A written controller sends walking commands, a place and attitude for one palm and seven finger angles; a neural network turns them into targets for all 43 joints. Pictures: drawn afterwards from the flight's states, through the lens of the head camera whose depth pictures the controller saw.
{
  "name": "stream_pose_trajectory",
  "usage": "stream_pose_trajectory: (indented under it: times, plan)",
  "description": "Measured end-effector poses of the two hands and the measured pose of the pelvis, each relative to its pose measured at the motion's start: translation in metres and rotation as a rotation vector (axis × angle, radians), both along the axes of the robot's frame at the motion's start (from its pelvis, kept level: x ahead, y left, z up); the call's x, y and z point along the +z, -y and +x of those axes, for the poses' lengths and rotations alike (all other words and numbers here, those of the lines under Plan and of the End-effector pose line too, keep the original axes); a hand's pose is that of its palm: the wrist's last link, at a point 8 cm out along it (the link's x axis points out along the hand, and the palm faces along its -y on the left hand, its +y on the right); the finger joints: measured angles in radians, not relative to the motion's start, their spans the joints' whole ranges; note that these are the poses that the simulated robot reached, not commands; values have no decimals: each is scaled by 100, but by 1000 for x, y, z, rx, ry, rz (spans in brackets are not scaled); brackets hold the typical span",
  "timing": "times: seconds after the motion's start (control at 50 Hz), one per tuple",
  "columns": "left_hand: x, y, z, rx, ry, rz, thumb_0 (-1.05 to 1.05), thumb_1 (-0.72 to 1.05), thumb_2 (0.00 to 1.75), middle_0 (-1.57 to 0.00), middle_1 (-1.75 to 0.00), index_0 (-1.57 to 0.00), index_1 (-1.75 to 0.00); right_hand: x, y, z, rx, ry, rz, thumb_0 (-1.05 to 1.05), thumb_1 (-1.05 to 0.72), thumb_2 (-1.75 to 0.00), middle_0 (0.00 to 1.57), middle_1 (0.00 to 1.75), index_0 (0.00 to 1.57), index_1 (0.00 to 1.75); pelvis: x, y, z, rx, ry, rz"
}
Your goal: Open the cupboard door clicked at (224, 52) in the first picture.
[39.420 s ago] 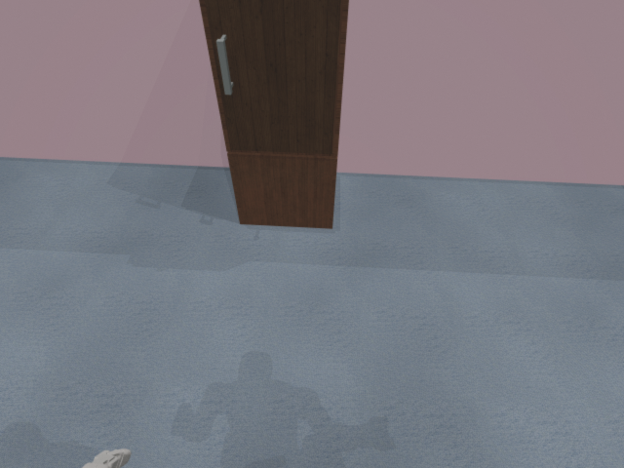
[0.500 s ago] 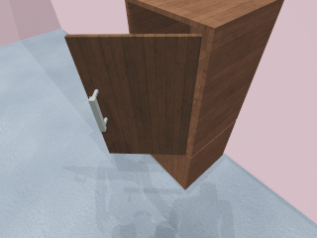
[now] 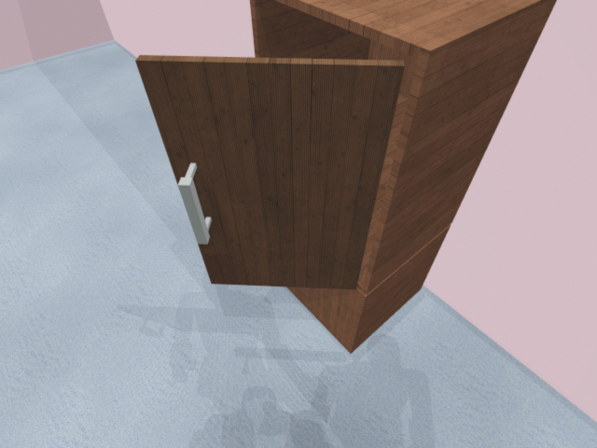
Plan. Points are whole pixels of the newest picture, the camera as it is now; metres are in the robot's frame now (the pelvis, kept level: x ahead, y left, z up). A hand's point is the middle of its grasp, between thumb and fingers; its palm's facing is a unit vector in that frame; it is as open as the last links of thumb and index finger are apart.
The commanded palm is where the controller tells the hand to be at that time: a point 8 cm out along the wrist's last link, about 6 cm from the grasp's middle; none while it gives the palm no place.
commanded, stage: raise the hand with hooked fingers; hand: left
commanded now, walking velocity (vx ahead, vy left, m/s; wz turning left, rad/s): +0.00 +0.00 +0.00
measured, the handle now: (198, 205) +0.53 +0.24 -0.02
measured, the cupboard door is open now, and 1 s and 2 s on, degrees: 47 47 47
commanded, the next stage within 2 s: none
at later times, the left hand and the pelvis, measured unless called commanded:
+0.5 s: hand (143, 442) +0.14 +0.21 -0.05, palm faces +0.18 -0.98 -0.07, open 9.5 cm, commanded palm +0.14 +0.26 -0.04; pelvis -0.03 -0.02 -0.09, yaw +4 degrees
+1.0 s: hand (134, 392) +0.19 +0.24 -0.04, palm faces +0.00 -1.00 -0.05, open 12.5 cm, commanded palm +0.17 +0.30 -0.02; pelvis -0.03 +0.00 -0.08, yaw +2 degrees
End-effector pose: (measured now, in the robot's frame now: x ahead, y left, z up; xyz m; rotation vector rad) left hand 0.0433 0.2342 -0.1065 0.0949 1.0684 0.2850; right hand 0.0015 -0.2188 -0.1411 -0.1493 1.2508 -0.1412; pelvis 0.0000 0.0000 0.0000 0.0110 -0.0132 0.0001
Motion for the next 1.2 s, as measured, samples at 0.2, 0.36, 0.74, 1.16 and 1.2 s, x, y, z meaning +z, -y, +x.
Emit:
stream_pose_trajectory:
  times: [0.2,0.36,0.74,1.16,1.2]
  plan:
    - [113,3,142,-156,1033,-30,1,79,84,-21,-40,-21,-39,59,45,157,122,674,-140,1,-91,-90,20,30,20,30,-29,2,-12,18,-128,6]
    - [35,2,73,-225,921,-112,0,59,77,-23,-51,-23,-50,70,38,228,289,858,-167,1,-91,-90,20,30,20,30,-76,14,-20,32,-223,-5]
    - [71,-36,132,-286,905,-114,0,15,58,-26,-79,-26,-79,-24,7,109,104,475,-21,2,-90,-90,21,30,21,30,-78,10,-33,35,-260,-44]
    - [105,-85,145,-258,1076,-5,-1,-34,37,-30,-111,-29,-110,25,6,146,201,619,-124,2,-90,-90,20,30,20,30,-65,-9,-29,47,-218,-63]
    - [108,-93,148,-243,1074,6,-1,-38,35,-30,-113,-30,-113,25,-1,149,215,621,-103,1,-90,-90,20,30,21,30,-63,-11,-27,50,-217,-64]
